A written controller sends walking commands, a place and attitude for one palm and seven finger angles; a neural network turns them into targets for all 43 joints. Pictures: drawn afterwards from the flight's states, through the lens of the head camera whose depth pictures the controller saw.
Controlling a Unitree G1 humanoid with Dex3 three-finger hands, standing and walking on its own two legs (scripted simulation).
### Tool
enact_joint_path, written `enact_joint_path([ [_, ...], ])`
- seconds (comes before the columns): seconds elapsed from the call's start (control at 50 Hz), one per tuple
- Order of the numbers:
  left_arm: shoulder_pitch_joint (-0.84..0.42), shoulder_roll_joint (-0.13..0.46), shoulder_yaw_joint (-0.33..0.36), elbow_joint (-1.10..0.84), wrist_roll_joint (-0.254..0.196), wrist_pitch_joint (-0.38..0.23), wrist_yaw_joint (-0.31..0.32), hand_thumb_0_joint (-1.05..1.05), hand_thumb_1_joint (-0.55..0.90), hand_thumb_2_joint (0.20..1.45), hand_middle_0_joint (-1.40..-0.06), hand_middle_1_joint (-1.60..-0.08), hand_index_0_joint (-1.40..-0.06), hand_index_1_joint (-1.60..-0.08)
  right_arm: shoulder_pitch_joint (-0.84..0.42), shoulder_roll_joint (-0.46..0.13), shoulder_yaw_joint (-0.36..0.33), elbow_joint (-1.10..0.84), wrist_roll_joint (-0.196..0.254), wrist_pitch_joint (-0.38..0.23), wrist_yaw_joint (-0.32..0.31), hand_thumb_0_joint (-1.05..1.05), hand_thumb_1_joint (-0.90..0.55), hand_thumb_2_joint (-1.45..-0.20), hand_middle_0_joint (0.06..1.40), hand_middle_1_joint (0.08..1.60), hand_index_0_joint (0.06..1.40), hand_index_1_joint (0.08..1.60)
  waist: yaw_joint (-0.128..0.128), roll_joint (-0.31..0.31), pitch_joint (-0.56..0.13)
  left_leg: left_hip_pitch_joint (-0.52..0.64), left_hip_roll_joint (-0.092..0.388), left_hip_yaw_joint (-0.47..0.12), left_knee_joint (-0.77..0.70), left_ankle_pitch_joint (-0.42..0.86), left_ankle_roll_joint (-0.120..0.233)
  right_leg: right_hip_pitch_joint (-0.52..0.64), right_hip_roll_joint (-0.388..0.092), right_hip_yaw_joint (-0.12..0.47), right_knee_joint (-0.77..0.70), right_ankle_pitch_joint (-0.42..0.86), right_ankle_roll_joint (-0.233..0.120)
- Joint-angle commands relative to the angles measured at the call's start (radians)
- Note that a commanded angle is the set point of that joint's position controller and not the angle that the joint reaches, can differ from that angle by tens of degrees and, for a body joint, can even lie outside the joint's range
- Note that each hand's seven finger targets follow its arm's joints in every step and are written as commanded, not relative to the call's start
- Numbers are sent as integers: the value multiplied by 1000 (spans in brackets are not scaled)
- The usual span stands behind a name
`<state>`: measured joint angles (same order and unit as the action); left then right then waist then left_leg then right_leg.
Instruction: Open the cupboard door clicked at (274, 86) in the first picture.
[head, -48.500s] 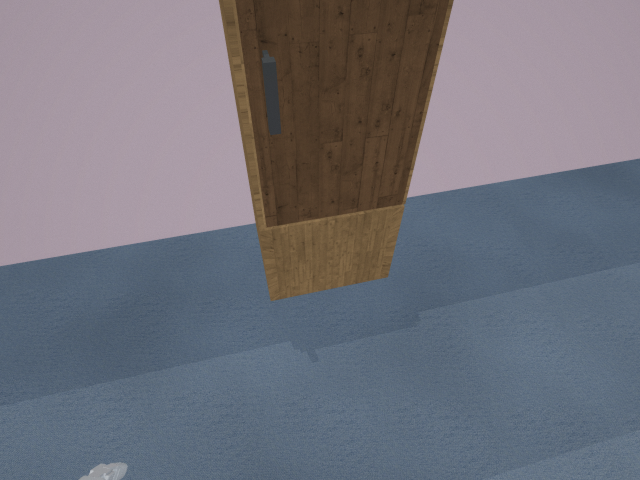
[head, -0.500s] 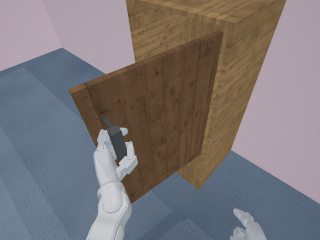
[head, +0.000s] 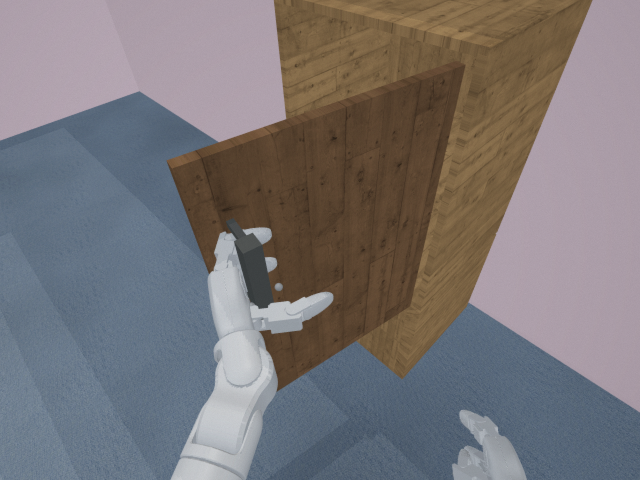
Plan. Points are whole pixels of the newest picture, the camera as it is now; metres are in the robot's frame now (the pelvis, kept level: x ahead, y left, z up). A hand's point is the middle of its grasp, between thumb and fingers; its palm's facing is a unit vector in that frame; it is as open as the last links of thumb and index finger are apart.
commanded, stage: open thumb and fingers to let go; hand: left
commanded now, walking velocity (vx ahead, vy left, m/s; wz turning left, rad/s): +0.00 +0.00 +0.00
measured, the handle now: (250, 274) +0.35 +0.12 +0.09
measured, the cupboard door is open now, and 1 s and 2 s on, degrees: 79 82 79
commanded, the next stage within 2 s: slide the hand sideways off the handle in 0.34 s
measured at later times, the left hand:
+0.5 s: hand (271, 289) +0.31 +0.09 +0.10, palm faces +0.28 -0.96 -0.02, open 14.4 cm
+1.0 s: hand (268, 323) +0.27 +0.08 +0.10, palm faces -0.12 -0.99 -0.02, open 16.0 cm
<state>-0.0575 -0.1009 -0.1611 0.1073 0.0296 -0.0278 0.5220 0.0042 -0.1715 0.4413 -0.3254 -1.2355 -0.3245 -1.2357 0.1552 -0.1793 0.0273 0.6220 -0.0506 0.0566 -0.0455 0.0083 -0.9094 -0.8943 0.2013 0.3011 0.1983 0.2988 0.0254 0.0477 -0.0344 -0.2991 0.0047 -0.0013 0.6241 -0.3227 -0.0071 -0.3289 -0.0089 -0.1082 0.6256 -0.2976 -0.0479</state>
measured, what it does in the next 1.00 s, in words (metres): stands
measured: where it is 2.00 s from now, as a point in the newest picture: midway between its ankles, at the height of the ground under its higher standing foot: outside the picture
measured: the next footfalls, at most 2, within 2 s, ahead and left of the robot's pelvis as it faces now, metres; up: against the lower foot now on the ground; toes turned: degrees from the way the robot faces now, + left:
none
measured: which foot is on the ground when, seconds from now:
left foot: down 0.00-1.00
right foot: down 0.00-1.00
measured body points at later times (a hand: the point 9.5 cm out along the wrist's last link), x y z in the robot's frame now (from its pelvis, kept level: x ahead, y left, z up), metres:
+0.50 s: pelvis +0.00 +0.02 +0.00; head -0.01 +0.01 +0.45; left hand +0.29 +0.14 +0.11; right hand +0.18 -0.18 -0.10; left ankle +0.01 +0.13 -0.73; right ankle +0.02 -0.09 -0.73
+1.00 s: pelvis +0.00 +0.02 +0.00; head -0.01 +0.00 +0.45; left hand +0.27 +0.14 +0.10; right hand +0.17 -0.19 -0.09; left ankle +0.01 +0.13 -0.73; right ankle +0.02 -0.09 -0.73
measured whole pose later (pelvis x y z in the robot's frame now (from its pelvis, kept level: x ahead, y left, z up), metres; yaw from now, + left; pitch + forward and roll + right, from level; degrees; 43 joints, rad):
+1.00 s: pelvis +0.00 +0.02 +0.00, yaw -2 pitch -1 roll +0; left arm 0.09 0.08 -0.15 -0.06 -0.09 -0.04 0.02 -0.01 -0.50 0.30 -0.23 -0.35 -0.20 -0.36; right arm 0.22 -0.19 0.07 0.55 0.01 -0.05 -0.02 0.01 -0.91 -0.89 0.20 0.30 0.20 0.30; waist 0.02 0.03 -0.02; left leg -0.31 0.00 0.05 0.66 -0.34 0.02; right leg -0.36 -0.02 -0.06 0.66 -0.30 -0.03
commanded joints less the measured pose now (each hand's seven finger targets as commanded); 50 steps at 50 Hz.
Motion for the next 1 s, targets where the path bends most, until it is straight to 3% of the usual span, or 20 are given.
enact_joint_path([
  [0.0, -278, -22, -6, -192, 25, -52, 3, 0, -500, 300, -275, -1050, -275, -1050, -140, -81, -25, -165, 4, -36, -5, 0, -900, -900, 200, 300, 200, 300, -5, -124, -161, 9, -21, -6, -72, 109, 26, 82, -30, 93, -151, 68, 19],
  [0.1, -302, -26, -3, -174, 27, -45, 15, 0, -500, 300, -233, -800, -233, -800, -142, -83, -25, -163, 7, -27, -3, 0, -900, -900, 200, 300, 200, 300, -5, -114, -154, 7, -15, -13, -84, 102, 23, 70, -20, 74, -138, 47, 12],
  [0.18, -281, -82, -52, -181, 28, -40, 22, 0, -500, 300, -200, -600, -200, -600, -136, -84, -31, -169, 7, -29, 9, 0, -900, -900, 200, 300, 200, 300, -6, -111, -166, 15, -6, -19, -80, 141, 17, 63, -8, 49, -105, 93, 7],
  [0.24, -296, -73, -52, -207, 28, -36, 29, 0, -500, 300, -175, -450, -175, -450, -139, -86, -30, -172, 8, -26, 12, 0, -900, -900, 200, 300, 200, 300, -6, -120, -180, 11, -6, -19, -77, 134, 16, 61, -7, 49, -99, 85, 7],
  [0.3, -340, -66, -42, -177, 28, -25, 40, 0, -500, 300, -150, -300, -150, -300, -153, -88, -27, -162, 12, -20, 9, 0, -900, -900, 200, 300, 200, 300, -14, -128, -140, -3, -7, -28, -83, 85, 16, 35, -8, 52, -113, 20, 8],
  [0.42, -378, -100, -75, -160, 47, -11, 57, 0, -500, 300, -150, -300, -150, -300, -149, -83, -28, -152, 10, -16, 11, 0, -900, -900, 200, 300, 200, 300, -12, -103, -176, 4, -7, -39, -79, 100, 9, 23, -2, 37, -77, 38, 1],
  [0.44, -340, -38, -280, -129, 136, -49, -155, 0, -500, 300, -150, -300, -150, -300, -58, -114, -27, -125, 5, -16, 16, 0, -900, -900, 200, 300, 200, 300, -96, -167, -131, 44, 3, -30, -62, 133, 26, -22, -4, 63, -61, 117, 4],
  [0.46, -414, 25, -210, -187, 98, -95, -265, 0, -500, 300, -150, -300, -150, -300, -44, -112, -30, -160, 17, -25, 7, 0, -900, -900, 200, 300, 200, 300, -76, -136, -181, 37, -4, -32, -53, 150, 31, -9, -6, 57, -46, 153, 1],
  [0.5, -456, 78, -199, -211, 57, -138, -422, 0, -500, 300, -150, -300, -150, -300, -41, -112, -22, -177, 33, -48, -9, 0, -900, -900, 200, 300, 200, 300, -67, -49, -207, 62, -8, -39, -52, 144, 26, -6, -7, 63, -32, 154, -5],
  [0.54, -469, 65, -202, -161, -25, -125, -546, 0, -500, 300, -150, -300, -150, -300, -50, -117, -6, -193, 55, -77, -20, 0, -900, -900, 200, 300, 200, 300, -78, -46, -174, 56, -10, -56, -62, 90, 26, -25, 0, 55, -40, 100, -5],
  [0.56, -469, 51, -177, -173, -80, -111, -572, 0, -500, 300, -150, -300, -150, -300, -63, -117, -2, -207, 65, -97, -23, 0, -900, -900, 200, 300, 200, 300, -67, -33, -172, 48, -12, -62, -71, 61, 24, -24, 3, 49, -46, 71, -3],
  [0.62, -348, 60, -78, -155, -172, -74, -567, 0, -500, 300, -150, -300, -150, -300, -76, -122, 3, -212, 76, -143, -19, 0, -900, -900, 200, 300, 200, 300, -29, -112, -150, 10, -6, -76, -92, 22, 13, -11, 7, 30, -57, 23, 6],
  [0.66, -327, 69, -56, -185, -166, -67, -536, 0, -500, 300, -150, -300, -150, -300, -76, -121, 4, -214, 75, -160, -7, 0, -900, -900, 200, 300, 200, 300, -20, -115, -148, -2, -8, -74, -99, 9, 10, -12, 6, 28, -52, 5, 9],
  [0.68, -287, 104, -27, -181, -153, -66, -517, 0, -500, 300, -150, -300, -150, -300, -76, -123, 1, -213, 74, -166, 0, 0, -900, -900, 200, 300, 200, 300, -3, -85, -135, -11, -6, -72, -102, 8, 5, -12, 5, 31, -47, -3, 6],
  [0.7, -280, 94, -38, -221, -137, -71, -502, 0, -500, 300, -150, -300, -150, -300, -70, -120, 0, -218, 70, -170, 8, 0, -900, -900, 200, 300, 200, 300, -7, -73, -150, -2, -5, -68, -101, 18, 4, -12, 2, 31, -42, 6, 7],
  [0.78, -176, 144, -7, -256, -102, -73, -472, 0, -500, 300, -150, -300, -150, -300, -61, -123, -5, -229, 66, -171, 24, 0, -900, -900, 200, 300, 200, 300, 7, -109, -125, -24, 2, -54, -101, 18, 7, 1, 5, 42, -49, -1, 6],
  [0.86, -94, 200, 52, -328, -102, -69, -472, 0, -500, 300, -150, -300, -150, -300, -80, -118, 1, -249, 63, -163, 19, 0, -900, -900, 200, 300, 200, 300, 22, -100, -124, -34, -5, -24, -101, 14, 15, 39, 0, 65, -73, -5, 10],
  [0.88, -63, 241, 97, -327, -104, -67, -469, 0, -500, 300, -150, -300, -150, -300, -81, -119, 1, -245, 63, -159, 17, 0, -900, -900, 200, 300, 200, 300, 32, -94, -108, -45, -5, -24, -106, 13, 13, 50, 0, 69, -81, -10, 7],
  [0.94, 12, 244, 121, -379, -121, -65, -478, 0, -500, 300, -150, -300, -150, -300, -94, -111, 4, -261, 62, -152, 13, 0, -900, -900, 200, 300, 200, 300, 37, -81, -111, -40, -9, -3, -105, 34, 17, 79, -2, 79, -95, 21, 11],
  [0.98, 47, 280, 162, -396, -132, -68, -483, 0, -500, 300, -150, -300, -150, -300, -97, -112, 2, -257, 63, -151, 8, 0, -900, -900, 200, 300, 200, 300, 38, -77, -97, -46, -9, 1, -100, 44, 19, 90, -1, 90, -106, 33, 10],
])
